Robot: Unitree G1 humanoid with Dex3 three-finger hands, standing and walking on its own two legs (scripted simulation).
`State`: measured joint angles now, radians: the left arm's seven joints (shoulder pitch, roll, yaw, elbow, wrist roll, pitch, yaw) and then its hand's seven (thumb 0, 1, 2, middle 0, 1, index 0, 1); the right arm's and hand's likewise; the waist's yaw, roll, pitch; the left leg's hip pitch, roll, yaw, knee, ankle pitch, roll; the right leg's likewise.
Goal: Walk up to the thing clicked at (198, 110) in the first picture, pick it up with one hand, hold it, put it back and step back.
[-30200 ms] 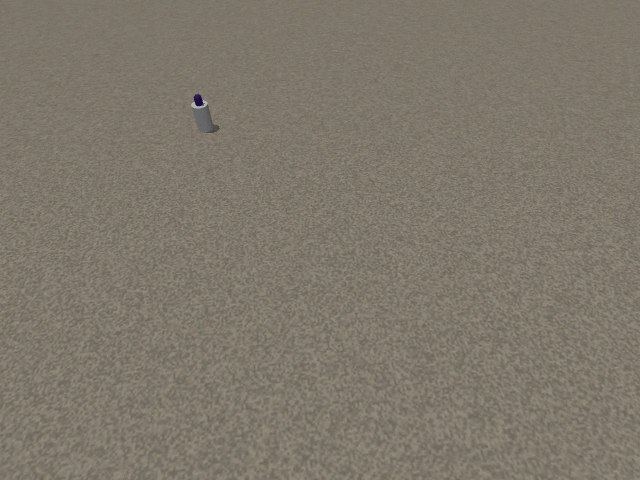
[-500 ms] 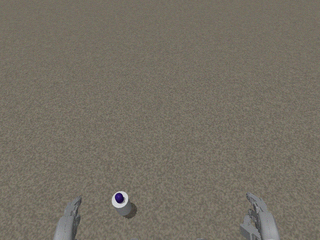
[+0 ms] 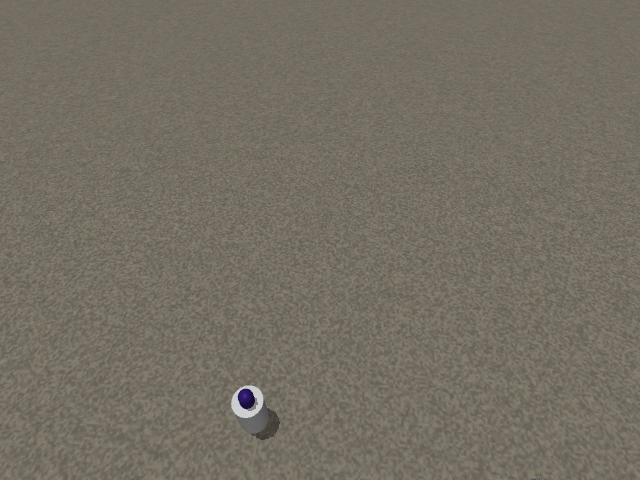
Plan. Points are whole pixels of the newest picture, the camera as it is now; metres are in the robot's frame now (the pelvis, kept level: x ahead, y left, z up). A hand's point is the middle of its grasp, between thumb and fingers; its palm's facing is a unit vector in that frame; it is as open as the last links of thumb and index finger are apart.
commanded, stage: stand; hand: left
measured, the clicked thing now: (249, 406) +0.42 +0.22 -0.65
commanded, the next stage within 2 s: step back in 1.84 s
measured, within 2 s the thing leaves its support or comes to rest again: neither
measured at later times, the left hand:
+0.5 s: hand out of the picture +0.03 +0.25 -0.13, palm faces -0.01 -0.94 -0.35, open 7.4 cm
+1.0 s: hand out of the picture +0.05 +0.24 -0.13, palm faces -0.03 -0.94 -0.34, open 7.4 cm
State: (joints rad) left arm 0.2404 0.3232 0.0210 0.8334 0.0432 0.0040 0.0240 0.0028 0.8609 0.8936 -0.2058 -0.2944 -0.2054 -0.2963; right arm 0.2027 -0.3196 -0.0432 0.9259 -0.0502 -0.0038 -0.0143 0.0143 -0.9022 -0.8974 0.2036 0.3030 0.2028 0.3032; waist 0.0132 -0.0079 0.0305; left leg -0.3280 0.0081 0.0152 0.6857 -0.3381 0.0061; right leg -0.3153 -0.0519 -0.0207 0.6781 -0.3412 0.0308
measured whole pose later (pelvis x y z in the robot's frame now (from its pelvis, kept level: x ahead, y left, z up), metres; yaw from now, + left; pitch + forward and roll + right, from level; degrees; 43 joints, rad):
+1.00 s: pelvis -0.01 -0.01 +0.03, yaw -1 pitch -3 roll +0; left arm 0.13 0.32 0.00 1.16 0.02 -0.01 0.00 0.00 0.90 0.90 -0.21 -0.30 -0.21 -0.30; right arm 0.13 -0.33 -0.01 1.15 -0.02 0.00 0.00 0.01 -0.90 -0.90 0.20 0.30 0.20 0.30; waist 0.00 0.01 0.06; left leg -0.13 0.02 0.02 0.35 -0.16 -0.01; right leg -0.13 -0.03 -0.02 0.36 -0.17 0.02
